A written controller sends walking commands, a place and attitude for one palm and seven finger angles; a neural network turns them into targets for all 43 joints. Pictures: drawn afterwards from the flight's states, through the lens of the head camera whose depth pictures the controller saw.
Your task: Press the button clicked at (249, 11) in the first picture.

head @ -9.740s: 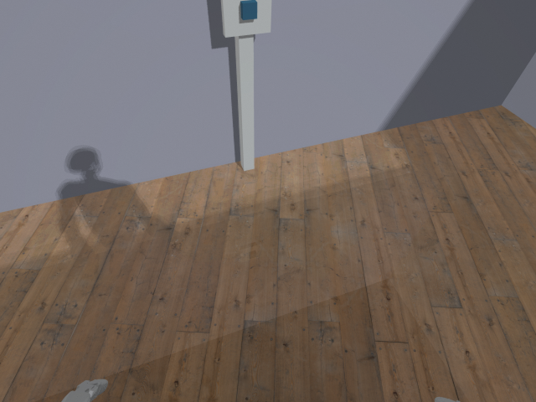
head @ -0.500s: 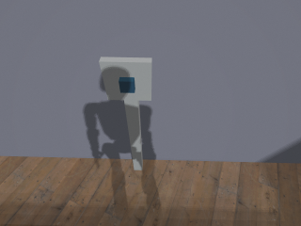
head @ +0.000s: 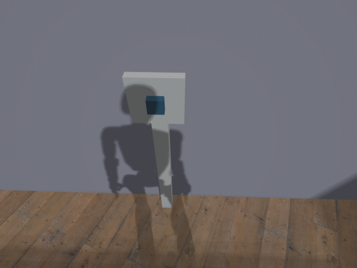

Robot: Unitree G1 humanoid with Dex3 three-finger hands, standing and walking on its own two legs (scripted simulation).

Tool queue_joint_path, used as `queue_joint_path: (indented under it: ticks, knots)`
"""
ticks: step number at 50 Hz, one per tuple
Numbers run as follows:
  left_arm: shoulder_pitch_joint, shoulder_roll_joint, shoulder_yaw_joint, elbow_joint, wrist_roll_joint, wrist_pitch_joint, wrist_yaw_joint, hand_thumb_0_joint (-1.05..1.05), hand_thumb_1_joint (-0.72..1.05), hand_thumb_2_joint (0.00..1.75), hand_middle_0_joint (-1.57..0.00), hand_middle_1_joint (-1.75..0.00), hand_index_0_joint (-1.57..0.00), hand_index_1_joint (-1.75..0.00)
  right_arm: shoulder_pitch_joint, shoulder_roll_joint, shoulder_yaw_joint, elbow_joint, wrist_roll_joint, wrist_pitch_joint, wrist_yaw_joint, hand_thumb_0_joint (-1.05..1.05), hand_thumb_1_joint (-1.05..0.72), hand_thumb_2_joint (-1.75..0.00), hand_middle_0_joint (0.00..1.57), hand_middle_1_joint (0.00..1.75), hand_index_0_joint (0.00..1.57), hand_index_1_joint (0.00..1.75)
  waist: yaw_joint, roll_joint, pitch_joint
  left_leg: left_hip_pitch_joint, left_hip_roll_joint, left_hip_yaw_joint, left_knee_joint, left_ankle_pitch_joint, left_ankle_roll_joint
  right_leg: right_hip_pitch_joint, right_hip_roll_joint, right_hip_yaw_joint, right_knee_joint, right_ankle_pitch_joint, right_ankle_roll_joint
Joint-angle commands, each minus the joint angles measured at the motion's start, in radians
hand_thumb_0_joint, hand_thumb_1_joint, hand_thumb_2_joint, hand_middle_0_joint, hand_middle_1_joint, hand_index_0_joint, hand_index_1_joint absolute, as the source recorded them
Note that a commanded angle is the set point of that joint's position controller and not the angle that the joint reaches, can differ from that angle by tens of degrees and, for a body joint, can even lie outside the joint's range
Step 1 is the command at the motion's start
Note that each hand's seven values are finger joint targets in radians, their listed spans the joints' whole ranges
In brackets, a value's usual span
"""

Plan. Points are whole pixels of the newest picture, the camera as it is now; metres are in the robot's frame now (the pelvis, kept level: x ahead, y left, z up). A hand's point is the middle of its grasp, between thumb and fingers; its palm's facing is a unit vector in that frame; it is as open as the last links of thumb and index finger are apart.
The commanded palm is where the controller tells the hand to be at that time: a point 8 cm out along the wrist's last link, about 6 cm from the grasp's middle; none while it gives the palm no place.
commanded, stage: look again from close up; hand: left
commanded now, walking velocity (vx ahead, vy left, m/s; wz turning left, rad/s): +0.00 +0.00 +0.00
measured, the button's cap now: (155, 104) +0.56 +0.10 +0.05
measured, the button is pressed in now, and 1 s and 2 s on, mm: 0 0 0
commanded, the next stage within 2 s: shuffle to correct the standing spot in 0.20 s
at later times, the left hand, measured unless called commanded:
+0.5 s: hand out of the picture +0.01 +0.17 -0.18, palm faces -0.01 -0.99 -0.16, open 7.4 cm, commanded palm none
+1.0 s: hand out of the picture +0.06 +0.08 -0.19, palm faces +0.07 -0.99 -0.08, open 7.4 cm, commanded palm none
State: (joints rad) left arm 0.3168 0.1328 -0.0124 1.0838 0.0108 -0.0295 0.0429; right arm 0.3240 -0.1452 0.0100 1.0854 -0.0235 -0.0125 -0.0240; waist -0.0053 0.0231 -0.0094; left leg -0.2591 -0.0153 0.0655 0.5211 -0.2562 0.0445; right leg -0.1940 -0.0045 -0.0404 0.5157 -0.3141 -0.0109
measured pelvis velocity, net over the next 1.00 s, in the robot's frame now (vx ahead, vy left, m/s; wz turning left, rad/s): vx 0.08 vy -0.06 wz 0.01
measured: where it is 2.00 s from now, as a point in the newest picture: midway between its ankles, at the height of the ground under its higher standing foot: outside the picture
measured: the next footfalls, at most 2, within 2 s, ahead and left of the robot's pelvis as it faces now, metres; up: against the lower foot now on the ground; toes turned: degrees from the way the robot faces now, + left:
left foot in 0.98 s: +0.13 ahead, +0.02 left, +0.00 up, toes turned +6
right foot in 1.22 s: +0.12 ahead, -0.22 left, +0.00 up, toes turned +1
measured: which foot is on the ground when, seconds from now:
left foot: down 0.00-0.68, up 0.70-0.96, down 0.98-1.00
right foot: down 0.00-1.00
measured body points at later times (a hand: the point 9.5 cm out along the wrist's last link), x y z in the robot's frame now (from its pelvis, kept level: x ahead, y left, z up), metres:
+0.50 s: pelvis +0.03 +0.00 +0.00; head +0.04 +0.01 +0.45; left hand +0.01 +0.22 -0.17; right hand +0.03 -0.22 -0.15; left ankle +0.02 +0.09 -0.74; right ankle -0.02 -0.11 -0.73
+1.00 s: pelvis +0.08 -0.06 -0.01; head +0.11 -0.03 +0.44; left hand +0.06 +0.13 -0.18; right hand +0.13 -0.30 -0.15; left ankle +0.09 +0.01 -0.74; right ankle +0.03 -0.13 -0.73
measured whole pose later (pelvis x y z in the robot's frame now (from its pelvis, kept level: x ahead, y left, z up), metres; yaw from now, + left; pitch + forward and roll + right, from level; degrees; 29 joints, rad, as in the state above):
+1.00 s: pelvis +0.08 -0.06 -0.01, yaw +0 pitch +1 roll -2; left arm 0.35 0.13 0.02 1.06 0.02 0.00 0.02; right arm 0.23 -0.13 -0.02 1.04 -0.03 -0.02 -0.05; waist 0.01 -0.05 0.03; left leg -0.32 0.04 0.12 0.61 -0.30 0.05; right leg -0.19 0.07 -0.16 0.53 -0.37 -0.08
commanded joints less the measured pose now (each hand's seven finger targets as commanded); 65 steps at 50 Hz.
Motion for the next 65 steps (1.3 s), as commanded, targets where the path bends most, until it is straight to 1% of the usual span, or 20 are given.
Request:
queue_joint_path:
  ticks: [1, 17, 22, 26, 31, 32, 34, 35, 39, 44, 47, 48, 49, 50, 51, 52, 54, 58, 62, 65]
  knots:
    - [0.072, 0.087, 0.014, -0.026, 0.001, -0.009, 0.003, 0.00, 0.90, 0.90, -0.20, -0.30, -0.20, -0.30, 0.037, -0.086, -0.007, -0.027, 0.010, -0.030, 0.000, 0.00, -0.90, -0.90, 0.20, 0.30, 0.20, 0.30, 0.011, -0.030, 0.079, -0.007, 0.112, -0.134, -0.138, 0.138, 0.012, -0.027, -0.080, 0.087, -0.096, 0.115, -0.036]
    - [0.062, 0.102, 0.017, -0.008, 0.004, 0.010, -0.003, 0.00, 0.90, 0.90, -0.20, -0.30, -0.20, -0.30, 0.006, -0.106, -0.009, 0.010, 0.009, -0.025, -0.010, 0.00, -0.90, -0.90, 0.20, 0.30, 0.20, 0.30, 0.005, -0.004, 0.048, 0.076, 0.133, -0.129, -0.145, 0.160, 0.018, -0.010, -0.076, 0.059, -0.091, 0.109, -0.023]
    - [0.050, 0.091, 0.029, -0.031, 0.022, 0.032, -0.019, 0.00, 0.90, 0.90, -0.20, -0.30, -0.20, -0.30, 0.039, -0.167, -0.043, 0.004, 0.001, -0.011, -0.023, 0.00, -0.90, -0.90, 0.20, 0.30, 0.20, 0.30, -0.015, 0.062, 0.090, 0.116, 0.258, -0.287, -0.227, 0.024, 0.094, -0.174, -0.018, -0.014, 0.057, -0.065, -0.019]
    - [0.003, 0.087, 0.043, -0.071, 0.025, 0.043, -0.033, 0.00, 0.90, 0.90, -0.20, -0.30, -0.20, -0.30, 0.078, -0.182, -0.059, -0.008, -0.010, -0.012, -0.034, 0.00, -0.90, -0.90, 0.20, 0.30, 0.20, 0.30, -0.039, 0.096, 0.062, 0.166, 0.363, -0.362, -0.226, 0.177, 0.185, -0.308, -0.031, 0.014, 0.295, -0.226, -0.027]
    - [0.110, 0.053, 0.055, -0.048, 0.021, 0.039, -0.050, 0.00, 0.90, 0.90, -0.20, -0.30, -0.20, -0.30, -0.033, -0.183, -0.069, -0.039, -0.010, -0.009, -0.029, 0.00, -0.90, -0.90, 0.20, 0.30, 0.20, 0.30, 0.040, 0.053, 0.023, -0.062, 0.275, -0.162, -0.109, 0.080, 0.092, -0.007, -0.007, -0.041, 0.021, 0.030, -0.015]
    - [0.136, 0.077, 0.062, -0.038, 0.026, 0.034, -0.049, 0.00, 0.90, 0.90, -0.20, -0.30, -0.20, -0.30, -0.028, -0.162, -0.068, -0.040, -0.005, -0.009, -0.025, 0.00, -0.90, -0.90, 0.20, 0.30, 0.20, 0.30, 0.048, -0.017, 0.025, -0.147, 0.216, -0.099, -0.035, -0.037, 0.052, 0.080, -0.028, -0.002, -0.060, 0.061, -0.018]
    - [0.198, 0.186, 0.081, -0.036, 0.028, 0.028, -0.032, 0.00, 0.90, 0.90, -0.20, -0.30, -0.20, -0.30, -0.058, -0.076, -0.048, -0.084, 0.003, -0.006, -0.018, 0.00, -0.90, -0.90, 0.20, 0.30, 0.20, 0.30, 0.075, -0.356, 0.053, -0.363, 0.023, 0.077, 0.329, -0.344, -0.018, 0.139, -0.305, 0.378, -0.276, -0.006, -0.141]
    - [0.201, 0.179, 0.078, -0.040, 0.021, 0.030, -0.028, 0.00, 0.90, 0.90, -0.20, -0.30, -0.20, -0.30, -0.094, -0.081, -0.051, -0.096, 0.000, -0.002, -0.014, 0.00, -0.90, -0.90, 0.20, 0.30, 0.20, 0.30, 0.089, -0.261, 0.059, -0.352, 0.037, 0.008, 0.489, -0.370, -0.006, 0.072, -0.336, 0.389, -0.308, -0.036, -0.215]
    - [0.076, 0.103, 0.062, -0.070, 0.025, 0.010, -0.008, 0.00, 0.90, 0.90, -0.20, -0.30, -0.20, -0.30, -0.043, -0.051, -0.054, -0.063, -0.006, 0.008, 0.004, 0.00, -0.90, -0.90, 0.20, 0.30, 0.20, 0.30, 0.002, -0.105, 0.105, -0.312, 0.084, -0.005, 0.572, -0.195, -0.014, -0.030, -0.236, 0.178, -0.273, 0.183, -0.216]
    - [0.100, 0.133, 0.063, -0.066, 0.029, 0.013, -0.012, 0.00, 0.90, 0.90, -0.20, -0.30, -0.20, -0.30, -0.045, -0.012, -0.044, -0.078, 0.002, 0.003, -0.002, 0.00, -0.90, -0.90, 0.20, 0.30, 0.20, 0.30, 0.008, -0.102, 0.046, -0.182, 0.064, 0.067, 0.275, -0.161, -0.027, 0.020, -0.200, 0.086, -0.204, 0.442, -0.214]
    - [0.107, 0.101, 0.054, -0.057, 0.009, 0.017, -0.014, 0.00, 0.90, 0.90, -0.20, -0.30, -0.20, -0.30, 0.028, -0.006, -0.029, -0.042, 0.003, -0.012, -0.015, 0.00, -0.90, -0.90, 0.20, 0.30, 0.20, 0.30, -0.011, -0.032, -0.012, 0.020, 0.057, 0.048, -0.024, 0.061, -0.032, 0.028, -0.146, 0.063, -0.077, 0.501, -0.148]
    - [0.118, 0.081, 0.050, -0.055, 0.007, 0.013, -0.014, 0.00, 0.90, 0.90, -0.20, -0.30, -0.20, -0.30, 0.080, -0.034, -0.033, -0.025, 0.005, -0.023, -0.020, 0.00, -0.90, -0.90, 0.20, 0.30, 0.20, 0.30, -0.025, 0.012, -0.055, 0.134, 0.118, -0.013, -0.095, 0.263, -0.014, 0.012, -0.119, 0.036, 0.006, 0.482, -0.101]
    - [0.159, 0.046, 0.044, -0.053, -0.002, 0.012, -0.012, 0.00, 0.90, 0.90, -0.20, -0.30, -0.20, -0.30, 0.100, -0.104, -0.038, -0.029, 0.004, -0.032, -0.028, 0.00, -0.90, -0.90, 0.20, 0.30, 0.20, 0.30, -0.012, 0.175, -0.102, 0.242, 0.289, -0.218, -0.101, 0.598, 0.069, -0.094, -0.062, -0.002, 0.076, 0.271, -0.038]
    - [0.161, 0.035, 0.038, -0.051, -0.004, 0.014, -0.004, 0.00, 0.90, 0.90, -0.20, -0.30, -0.20, -0.30, 0.079, -0.129, -0.038, -0.033, 0.014, -0.022, -0.035, 0.00, -0.90, -0.90, 0.20, 0.30, 0.20, 0.30, 0.005, 0.227, -0.098, 0.246, 0.408, -0.293, -0.104, 0.871, 0.163, -0.135, -0.037, -0.022, 0.120, -0.120, 0.000]
    - [0.141, 0.043, 0.039, -0.048, 0.002, 0.021, 0.000, 0.00, 0.90, 0.90, -0.20, -0.30, -0.20, -0.30, 0.042, -0.124, -0.035, -0.037, 0.013, -0.013, -0.041, 0.00, -0.90, -0.90, 0.20, 0.30, 0.20, 0.30, 0.003, 0.215, -0.052, 0.219, 0.410, -0.271, -0.127, 0.887, 0.193, -0.149, -0.030, 0.001, 0.180, -0.238, 0.006]
    - [0.105, 0.054, 0.041, -0.041, 0.007, 0.030, 0.000, 0.00, 0.90, 0.90, -0.20, -0.30, -0.20, -0.30, 0.012, -0.107, -0.029, -0.030, 0.011, -0.014, -0.047, 0.00, -0.90, -0.90, 0.20, 0.30, 0.20, 0.30, 0.003, 0.261, 0.005, 0.156, 0.379, -0.264, -0.159, 0.864, 0.189, -0.153, -0.039, 0.014, 0.232, -0.248, 0.004]
    - [0.076, 0.059, 0.044, -0.038, 0.011, 0.037, -0.004, 0.00, 0.90, 0.90, -0.20, -0.30, -0.20, -0.30, -0.035, -0.091, -0.026, -0.044, 0.008, -0.016, -0.047, 0.00, -0.90, -0.90, 0.20, 0.30, 0.20, 0.30, 0.013, 0.158, 0.058, 0.104, 0.340, -0.197, -0.157, 0.849, 0.169, -0.144, -0.064, 0.027, 0.222, -0.193, 0.004]
    - [0.078, 0.040, 0.045, -0.030, 0.014, 0.038, -0.008, 0.00, 0.90, 0.90, -0.20, -0.30, -0.20, -0.30, -0.066, -0.134, -0.053, -0.068, 0.009, -0.013, -0.036, 0.00, -0.90, -0.90, 0.20, 0.30, 0.20, 0.30, 0.026, 0.021, -0.002, 0.110, 0.273, -0.109, -0.115, 0.703, 0.113, -0.059, -0.050, -0.018, 0.072, 0.025, 0.018]
    - [0.075, 0.108, 0.051, -0.045, 0.017, 0.024, -0.005, 0.00, 0.90, 0.90, -0.20, -0.30, -0.20, -0.30, -0.095, -0.110, -0.059, -0.095, 0.011, 0.003, -0.014, 0.00, -0.90, -0.90, 0.20, 0.30, 0.20, 0.30, 0.019, -0.085, -0.017, 0.020, 0.135, -0.030, -0.043, 0.200, -0.004, -0.014, -0.147, 0.115, -0.048, 0.355, -0.023]
    - [0.021, 0.140, 0.047, -0.068, 0.014, 0.022, -0.007, 0.00, 0.90, 0.90, -0.20, -0.30, -0.20, -0.30, -0.086, -0.091, -0.054, -0.086, 0.010, 0.016, -0.003, 0.00, -0.90, -0.90, 0.20, 0.30, 0.20, 0.30, 0.000, -0.121, -0.005, 0.046, 0.105, -0.011, -0.038, 0.084, -0.027, -0.074, -0.162, 0.131, -0.089, 0.270, -0.034]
